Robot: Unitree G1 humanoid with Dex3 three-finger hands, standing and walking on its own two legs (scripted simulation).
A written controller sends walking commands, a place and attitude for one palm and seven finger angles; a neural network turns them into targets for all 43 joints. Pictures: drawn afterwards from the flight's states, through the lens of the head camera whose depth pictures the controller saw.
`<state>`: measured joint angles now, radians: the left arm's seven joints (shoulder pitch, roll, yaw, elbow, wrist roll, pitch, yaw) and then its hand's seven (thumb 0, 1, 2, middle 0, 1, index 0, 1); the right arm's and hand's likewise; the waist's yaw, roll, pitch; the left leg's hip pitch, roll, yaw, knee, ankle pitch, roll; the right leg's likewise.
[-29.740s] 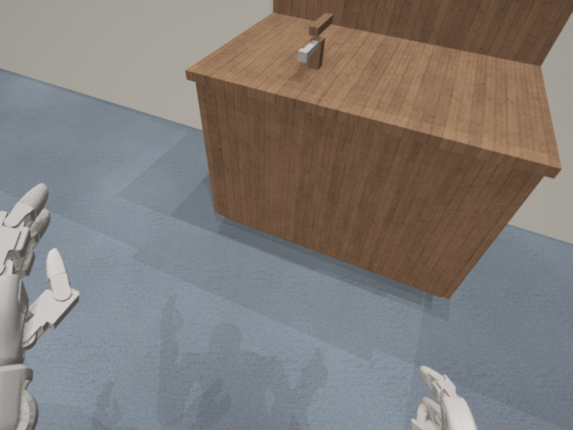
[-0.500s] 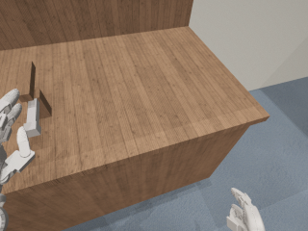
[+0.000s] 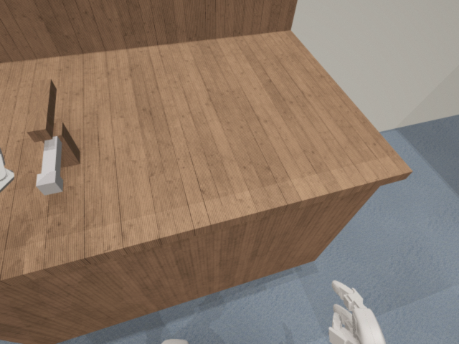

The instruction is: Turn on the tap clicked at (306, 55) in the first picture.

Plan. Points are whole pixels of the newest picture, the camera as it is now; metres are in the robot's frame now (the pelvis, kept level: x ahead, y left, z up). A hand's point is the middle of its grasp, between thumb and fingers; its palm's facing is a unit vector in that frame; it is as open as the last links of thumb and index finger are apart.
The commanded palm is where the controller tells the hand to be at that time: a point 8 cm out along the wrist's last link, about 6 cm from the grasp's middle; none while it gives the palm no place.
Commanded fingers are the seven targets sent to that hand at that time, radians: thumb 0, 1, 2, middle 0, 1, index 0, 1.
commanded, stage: come to a stop and stand still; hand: left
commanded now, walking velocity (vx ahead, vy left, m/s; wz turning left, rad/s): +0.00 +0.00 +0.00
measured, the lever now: (50, 183) +0.33 +0.34 +0.07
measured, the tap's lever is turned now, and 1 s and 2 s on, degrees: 0 0 0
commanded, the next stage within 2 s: look again from close up in 0.74 s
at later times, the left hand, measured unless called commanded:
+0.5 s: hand out of the picture +0.22 +0.32 +0.17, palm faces +0.41 -0.84 -0.34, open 7.4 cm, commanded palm +0.16 +0.35 +0.18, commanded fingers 0.00 0.90 0.90 -0.20 -0.30 -0.20 -0.30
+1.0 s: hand out of the picture +0.21 +0.33 +0.17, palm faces +0.39 -0.85 -0.35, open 7.4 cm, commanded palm +0.15 +0.36 +0.18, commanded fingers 0.00 0.90 0.90 -0.20 -0.30 -0.20 -0.30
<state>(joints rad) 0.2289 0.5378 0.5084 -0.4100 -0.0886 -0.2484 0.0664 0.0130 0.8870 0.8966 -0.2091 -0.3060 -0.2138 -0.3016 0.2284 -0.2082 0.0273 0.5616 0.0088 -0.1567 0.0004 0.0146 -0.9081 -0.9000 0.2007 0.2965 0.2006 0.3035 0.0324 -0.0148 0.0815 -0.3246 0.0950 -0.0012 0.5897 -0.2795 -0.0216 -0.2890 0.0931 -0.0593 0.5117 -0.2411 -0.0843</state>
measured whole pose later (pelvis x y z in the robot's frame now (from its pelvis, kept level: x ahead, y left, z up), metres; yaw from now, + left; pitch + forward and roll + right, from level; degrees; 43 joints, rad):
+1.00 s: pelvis -0.01 +0.08 +0.01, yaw +0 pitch -2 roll -2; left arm 0.43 0.34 0.34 -0.47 -0.03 -0.20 0.12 0.01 0.89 0.90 -0.20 -0.31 -0.21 -0.30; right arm 0.21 -0.19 0.03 0.58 0.01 -0.12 -0.03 0.02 -0.91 -0.90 0.20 0.30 0.20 0.30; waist 0.01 -0.02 0.06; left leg -0.22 -0.01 0.05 0.46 -0.21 0.06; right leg -0.18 -0.01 -0.01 0.37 -0.16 0.03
